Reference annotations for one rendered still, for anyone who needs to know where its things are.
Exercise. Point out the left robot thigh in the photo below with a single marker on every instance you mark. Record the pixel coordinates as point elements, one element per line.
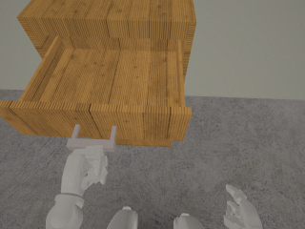
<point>124,219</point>

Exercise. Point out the right robot hand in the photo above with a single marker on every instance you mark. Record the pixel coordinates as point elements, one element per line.
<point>245,215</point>

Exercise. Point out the left robot hand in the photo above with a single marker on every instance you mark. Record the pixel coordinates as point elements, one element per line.
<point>90,160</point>

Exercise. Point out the right robot thigh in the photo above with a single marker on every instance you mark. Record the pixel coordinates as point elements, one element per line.
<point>187,222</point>

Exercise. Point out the drawer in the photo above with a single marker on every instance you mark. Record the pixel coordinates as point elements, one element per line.
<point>135,84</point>

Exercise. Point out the left robot forearm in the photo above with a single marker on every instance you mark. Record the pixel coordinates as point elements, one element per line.
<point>66,213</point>

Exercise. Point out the handle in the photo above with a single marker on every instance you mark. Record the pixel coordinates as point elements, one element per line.
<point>81,143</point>

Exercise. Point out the robot thigh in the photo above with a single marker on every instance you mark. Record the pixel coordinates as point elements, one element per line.
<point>187,222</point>
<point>124,219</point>

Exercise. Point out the cabinet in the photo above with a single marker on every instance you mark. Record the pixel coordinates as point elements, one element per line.
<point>42,20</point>

